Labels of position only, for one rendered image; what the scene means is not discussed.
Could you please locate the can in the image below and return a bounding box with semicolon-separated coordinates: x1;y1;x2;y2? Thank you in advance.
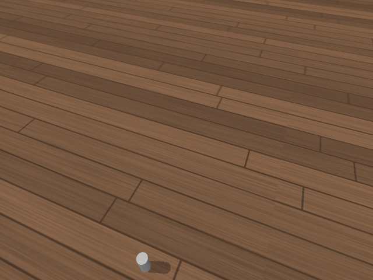
136;252;151;272

